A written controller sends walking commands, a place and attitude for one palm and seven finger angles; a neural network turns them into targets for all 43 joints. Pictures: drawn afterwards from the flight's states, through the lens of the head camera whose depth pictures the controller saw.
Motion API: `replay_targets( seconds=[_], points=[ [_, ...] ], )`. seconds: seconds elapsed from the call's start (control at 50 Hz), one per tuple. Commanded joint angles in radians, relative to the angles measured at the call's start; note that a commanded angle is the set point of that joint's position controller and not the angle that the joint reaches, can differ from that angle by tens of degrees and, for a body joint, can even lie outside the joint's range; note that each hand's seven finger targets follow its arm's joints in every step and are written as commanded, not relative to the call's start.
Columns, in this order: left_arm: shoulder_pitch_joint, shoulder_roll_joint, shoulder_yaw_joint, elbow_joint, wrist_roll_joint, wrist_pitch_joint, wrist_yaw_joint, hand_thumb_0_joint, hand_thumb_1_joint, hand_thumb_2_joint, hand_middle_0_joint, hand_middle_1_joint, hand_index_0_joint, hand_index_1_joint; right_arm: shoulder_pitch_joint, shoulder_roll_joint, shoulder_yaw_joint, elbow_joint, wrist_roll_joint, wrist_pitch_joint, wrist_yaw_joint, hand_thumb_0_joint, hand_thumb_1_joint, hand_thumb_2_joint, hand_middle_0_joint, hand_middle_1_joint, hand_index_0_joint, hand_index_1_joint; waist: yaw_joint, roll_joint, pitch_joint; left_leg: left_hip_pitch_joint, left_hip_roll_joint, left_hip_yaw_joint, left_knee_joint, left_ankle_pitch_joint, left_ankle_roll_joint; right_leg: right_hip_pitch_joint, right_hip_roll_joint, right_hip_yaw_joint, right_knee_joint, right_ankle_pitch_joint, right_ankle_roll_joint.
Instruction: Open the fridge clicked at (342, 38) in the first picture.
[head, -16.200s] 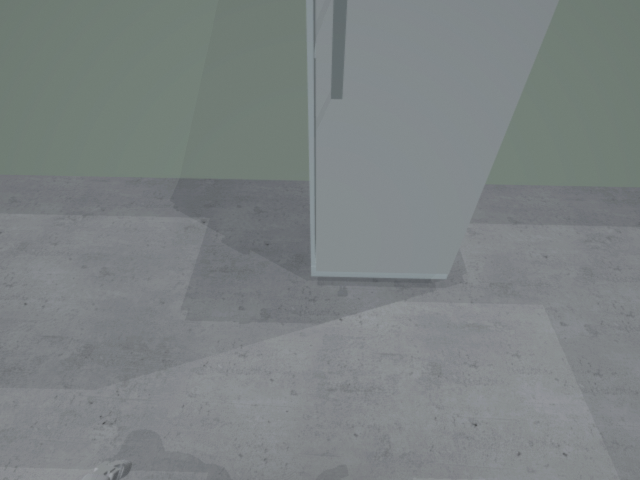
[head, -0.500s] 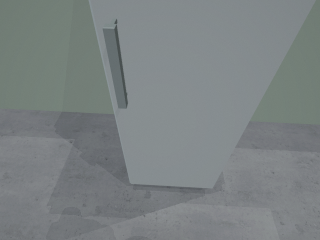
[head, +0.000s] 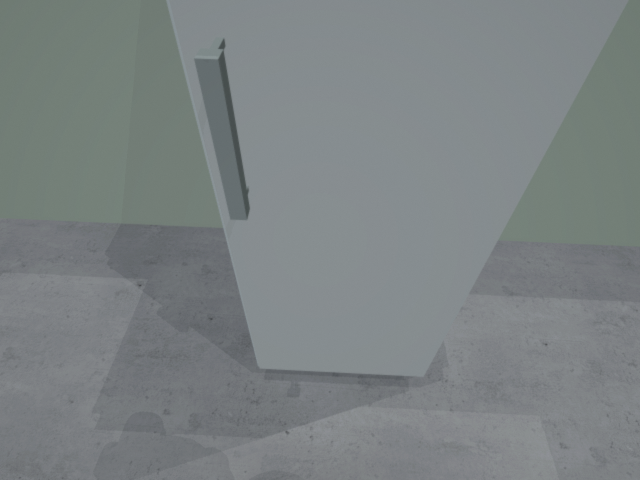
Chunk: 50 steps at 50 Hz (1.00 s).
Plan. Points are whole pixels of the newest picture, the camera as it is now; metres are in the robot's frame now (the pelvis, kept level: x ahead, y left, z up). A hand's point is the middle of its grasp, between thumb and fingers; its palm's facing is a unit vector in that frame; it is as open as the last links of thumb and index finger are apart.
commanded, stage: look again from close up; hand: left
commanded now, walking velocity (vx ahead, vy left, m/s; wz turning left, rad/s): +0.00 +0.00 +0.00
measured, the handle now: (230, 138) +0.51 +0.16 +0.17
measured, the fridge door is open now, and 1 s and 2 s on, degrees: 0 0 0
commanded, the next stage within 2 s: raise the hand to about handle height in 0.40 s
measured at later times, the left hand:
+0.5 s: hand out of the picture -0.01 +0.15 -0.18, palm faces +0.04 -0.98 -0.17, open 7.3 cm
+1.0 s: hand (166, 474) +0.14 +0.19 -0.03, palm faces +0.16 -0.98 -0.07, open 9.0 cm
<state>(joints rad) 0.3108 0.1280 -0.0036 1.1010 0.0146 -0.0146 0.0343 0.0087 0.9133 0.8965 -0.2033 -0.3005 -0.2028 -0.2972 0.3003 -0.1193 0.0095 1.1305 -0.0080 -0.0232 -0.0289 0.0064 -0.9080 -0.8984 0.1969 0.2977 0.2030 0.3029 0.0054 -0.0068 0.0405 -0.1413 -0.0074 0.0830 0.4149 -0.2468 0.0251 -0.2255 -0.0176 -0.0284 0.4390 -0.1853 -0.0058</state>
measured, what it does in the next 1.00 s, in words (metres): lowers itself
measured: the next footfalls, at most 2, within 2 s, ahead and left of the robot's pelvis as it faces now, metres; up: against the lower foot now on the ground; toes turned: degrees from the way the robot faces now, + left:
none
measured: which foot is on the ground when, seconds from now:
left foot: down 0.00-1.00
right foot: down 0.00-1.00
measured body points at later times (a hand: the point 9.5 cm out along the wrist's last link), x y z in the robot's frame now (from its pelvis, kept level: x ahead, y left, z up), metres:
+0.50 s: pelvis +0.00 -0.01 +0.00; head +0.01 -0.01 +0.45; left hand -0.01 +0.21 -0.16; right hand -0.01 -0.21 -0.16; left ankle -0.01 +0.10 -0.74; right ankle +0.03 -0.12 -0.74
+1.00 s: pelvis -0.01 -0.03 -0.06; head +0.02 -0.02 +0.38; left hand +0.12 +0.24 -0.02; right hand +0.24 -0.26 -0.08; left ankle -0.01 +0.10 -0.74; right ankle +0.03 -0.12 -0.74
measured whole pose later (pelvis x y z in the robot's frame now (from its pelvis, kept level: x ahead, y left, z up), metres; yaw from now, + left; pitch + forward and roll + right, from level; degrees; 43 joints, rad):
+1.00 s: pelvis -0.01 -0.03 -0.06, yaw +4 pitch +7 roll +0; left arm 0.60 0.25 0.19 -0.07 -0.25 -0.32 -0.24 0.01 0.52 0.73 -0.24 -0.55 -0.24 -0.55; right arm 0.16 -0.28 -0.06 0.50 0.02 -0.29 -0.01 0.01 -0.91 -0.90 0.20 0.30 0.20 0.30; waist 0.03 -0.04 -0.08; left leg -0.61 0.02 0.00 1.01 -0.51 -0.02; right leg -0.66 -0.02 -0.11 1.00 -0.45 -0.06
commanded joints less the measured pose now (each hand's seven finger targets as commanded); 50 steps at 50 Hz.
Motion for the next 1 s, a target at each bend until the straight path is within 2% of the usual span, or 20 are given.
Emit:
replay_targets(
  seconds=[0.0, 0.46, 0.48, 0.5, 0.52, 0.54, 0.58, 0.6, 0.64, 0.66, 0.68, 0.7, 0.72, 0.76, 0.78, 0.8, 0.84, 0.9, 0.94, 0.98],
  points=[
    [0.07, 0.083, 0.013, -0.031, 0.0, -0.015, 0.006, 0.0, 0.9, 0.9, -0.2, -0.3, -0.2, -0.3, 0.074, -0.087, -0.02, -0.023, -0.002, -0.009, -0.004, 0.0, -0.9, -0.9, 0.2, 0.3, 0.2, 0.3, -0.005, -0.009, 0.046, -0.092, 0.108, -0.104, -0.105, 0.022, 0.003, 0.026, -0.084, 0.108, -0.077, 0.048, -0.032],
    [0.07, 0.088, 0.015, -0.031, -0.001, -0.017, 0.006, 0.0, 0.9, 0.9, -0.2, -0.3, -0.2, -0.3, 0.08, -0.086, -0.019, -0.017, -0.003, -0.01, -0.005, 0.0, -0.9, -0.9, 0.2, 0.3, 0.2, 0.3, -0.003, 0.0, 0.045, -0.083, 0.109, -0.1, -0.102, 0.028, 0.0, 0.029, -0.084, 0.111, -0.088, 0.039, -0.036],
    [0.032, 0.257, 0.012, -0.09, 0.013, -0.03, 0.005, 0.0, 0.9, 0.9, -0.2, -0.3, -0.2, -0.3, -0.019, -0.217, -0.035, -0.131, -0.011, -0.004, 0.007, 0.0, -0.9, -0.9, 0.2, 0.3, 0.2, 0.3, -0.027, -0.007, 0.115, -0.08, 0.066, -0.126, -0.071, 0.15, -0.007, -0.029, -0.055, 0.08, -0.03, 0.089, -0.035],
    [-0.692, 0.354, 0.14, -1.504, -0.209, -0.2, 0.024, 0.0, 0.877, 0.89, -0.202, -0.315, -0.202, -0.315, -0.045, -0.303, -0.012, -0.473, 0.036, -0.174, -0.041, 0.0, -0.9, -0.9, 0.2, 0.3, 0.2, 0.3, -0.121, 0.176, -0.44, 0.105, 0.006, -0.04, -0.039, 0.147, 0.015, 0.071, 0.016, 0.035, -0.001, 0.056, -0.001],
    [-0.309, 0.315, 0.11, -1.364, -0.158, -0.122, 0.077, 0.0, 0.853, 0.88, -0.203, -0.33, -0.203, -0.33, -0.083, -0.239, 0.013, -0.439, 0.055, -0.261, -0.069, 0.0, -0.9, -0.9, 0.2, 0.3, 0.2, 0.3, -0.044, 0.237, -0.389, 0.102, 0.034, -0.037, -0.088, 0.091, -0.009, 0.026, 0.016, -0.002, 0.068, -0.047, -0.028],
    [-0.129, 0.102, 0.017, -1.019, -0.143, -0.057, 0.1, 0.0, 0.83, 0.87, -0.205, -0.345, -0.205, -0.345, -0.118, -0.234, 0.003, -0.342, 0.043, -0.275, -0.064, 0.0, -0.9, -0.9, 0.2, 0.3, 0.2, 0.3, -0.041, 0.166, -0.154, -0.048, 0.043, -0.037, -0.092, -0.028, -0.019, -0.056, 0.007, -0.024, 0.049, -0.07, -0.028],
    [0.037, -0.047, -0.092, -1.101, -0.187, 0.019, 0.087, 0.0, 0.783, 0.85, -0.208, -0.375, -0.208, -0.375, -0.109, -0.234, -0.006, -0.438, 0.08, -0.309, -0.068, 0.0, -0.9, -0.9, 0.2, 0.3, 0.2, 0.3, -0.059, 0.006, 0.04, -0.196, 0.044, -0.098, -0.076, -0.159, -0.006, -0.107, 0.001, -0.049, 0.019, -0.144, -0.024],
    [-0.042, 0.035, -0.046, -1.226, -0.199, -0.033, 0.079, 0.0, 0.76, 0.84, -0.21, -0.39, -0.21, -0.39, -0.098, -0.267, -0.016, -0.468, 0.074, -0.345, -0.071, 0.0, -0.9, -0.9, 0.2, 0.3, 0.2, 0.3, -0.075, -0.044, 0.008, -0.183, 0.033, -0.106, -0.025, -0.169, 0.001, -0.112, -0.008, -0.041, 0.011, -0.201, -0.014],
    [0.012, 0.1, 0.014, -1.252, -0.174, -0.11, 0.064, 0.0, 0.713, 0.82, -0.213, -0.42, -0.213, -0.42, -0.08, -0.266, -0.043, -0.499, 0.04, -0.385, -0.061, 0.0, -0.9, -0.9, 0.2, 0.3, 0.2, 0.3, -0.066, -0.138, -0.05, -0.22, 0.006, -0.109, 0.069, -0.141, 0.009, -0.168, -0.009, -0.031, 0.042, -0.258, -0.006],
    [0.08, 0.075, 0.035, -1.173, -0.183, -0.139, 0.035, 0.0, 0.69, 0.81, -0.215, -0.435, -0.215, -0.435, -0.085, -0.255, -0.057, -0.511, 0.03, -0.389, -0.049, 0.0, -0.9, -0.9, 0.2, 0.3, 0.2, 0.3, -0.041, -0.201, -0.034, -0.274, 0.005, -0.111, 0.109, -0.131, 0.004, -0.206, -0.01, -0.035, 0.071, -0.282, -0.004],
    [0.205, 0.079, 0.078, -1.084, -0.196, -0.181, -0.008, 0.0, 0.667, 0.8, -0.217, -0.45, -0.217, -0.45, -0.095, -0.253, -0.069, -0.54, 0.031, -0.388, -0.03, 0.0, -0.9, -0.9, 0.2, 0.3, 0.2, 0.3, 0.003, -0.202, -0.024, -0.322, 0.002, -0.104, 0.14, -0.111, -0.005, -0.209, -0.012, -0.023, 0.09, -0.298, -0.012],
    [0.27, 0.061, 0.095, -1.025, -0.22, -0.237, -0.056, 0.0, 0.643, 0.79, -0.218, -0.465, -0.218, -0.465, -0.11, -0.247, -0.074, -0.553, 0.025, -0.387, -0.013, 0.0, -0.9, -0.9, 0.2, 0.3, 0.2, 0.3, 0.019, -0.258, -0.018, -0.393, 0.002, -0.099, 0.197, -0.114, -0.016, -0.244, -0.02, -0.02, 0.138, -0.304, -0.011],
    [0.342, 0.075, 0.144, -0.991, -0.243, -0.3, -0.112, 0.0, 0.62, 0.78, -0.22, -0.48, -0.22, -0.48, -0.122, -0.25, -0.088, -0.566, 0.018, -0.38, 0.005, 0.0, -0.9, -0.9, 0.2, 0.3, 0.2, 0.3, 0.044, -0.264, -0.055, -0.446, -0.003, -0.085, 0.262, -0.095, -0.025, -0.253, -0.021, -0.01, 0.197, -0.264, -0.016],
    [0.383, 0.103, 0.195, -0.99, -0.275, -0.426, -0.239, 0.0, 0.573, 0.76, -0.223, -0.51, -0.223, -0.51, -0.149, -0.26, -0.102, -0.614, 0.013, -0.364, 0.038, 0.0, -0.9, -0.9, 0.2, 0.3, 0.2, 0.3, 0.057, -0.214, -0.121, -0.529, -0.014, -0.069, 0.372, -0.047, -0.036, -0.254, -0.028, 0.012, 0.317, -0.112, -0.029],
    [0.394, 0.178, 0.264, -1.003, -0.266, -0.471, -0.29, 0.0, 0.55, 0.75, -0.225, -0.525, -0.225, -0.525, -0.146, -0.263, -0.112, -0.635, 0.017, -0.356, 0.054, 0.0, -0.9, -0.9, 0.2, 0.3, 0.2, 0.3, 0.078, -0.116, -0.165, -0.542, -0.021, -0.06, 0.408, -0.011, -0.04, -0.223, -0.036, 0.043, 0.363, -0.03, -0.041],
    [0.412, 0.213, 0.279, -1.069, -0.256, -0.467, -0.315, 0.0, 0.527, 0.74, -0.227, -0.54, -0.227, -0.54, -0.178, -0.269, -0.114, -0.679, 0.016, -0.345, 0.059, 0.0, -0.9, -0.9, 0.2, 0.3, 0.2, 0.3, 0.102, -0.027, -0.219, -0.545, -0.03, -0.04, 0.416, 0.016, -0.033, -0.197, -0.034, 0.045, 0.393, 0.022, -0.043],
    [0.38, 0.259, 0.302, -1.241, -0.25, -0.415, -0.319, 0.0, 0.48, 0.72, -0.23, -0.57, -0.23, -0.57, -0.211, -0.259, -0.111, -0.748, 0.023, -0.317, 0.059, 0.0, -0.9, -0.9, 0.2, 0.3, 0.2, 0.3, 0.111, 0.119, -0.285, -0.509, -0.036, -0.02, 0.413, 0.047, -0.02, -0.18, -0.021, 0.034, 0.413, 0.051, -0.043],
    [0.177, 0.291, 0.333, -1.519, -0.29, -0.398, -0.267, 0.0, 0.41, 0.69, -0.235, -0.615, -0.235, -0.615, -0.181, -0.249, -0.101, -0.785, 0.023, -0.294, 0.033, 0.0, -0.9, -0.9, 0.2, 0.3, 0.2, 0.3, 0.041, 0.127, -0.309, -0.477, -0.021, -0.056, 0.441, 0.024, -0.005, -0.236, -0.005, 0.049, 0.386, -0.017, -0.018],
    [0.076, 0.265, 0.299, -1.653, -0.317, -0.451, -0.248, 0.0, 0.363, 0.67, -0.238, -0.645, -0.238, -0.645, -0.158, -0.246, -0.087, -0.764, 0.026, -0.299, 0.015, 0.0, -0.9, -0.9, 0.2, 0.3, 0.2, 0.3, -0.006, 0.143, -0.292, -0.433, -0.006, -0.089, 0.46, 0.029, -0.001, -0.291, 0.011, 0.029, 0.382, -0.02, -0.016],
    [-0.033, 0.243, 0.25, -1.669, -0.331, -0.509, -0.261, 0.0, 0.317, 0.65, -0.242, -0.675, -0.242, -0.675, -0.137, -0.258, -0.079, -0.711, 0.028, -0.318, -0.005, 0.0, -0.9, -0.9, 0.2, 0.3, 0.2, 0.3, -0.064, 0.087, -0.245, -0.434, 0.005, -0.112, 0.501, 0.006, 0.003, -0.352, 0.019, 0.037, 0.373, -0.041, -0.011]
  ],
)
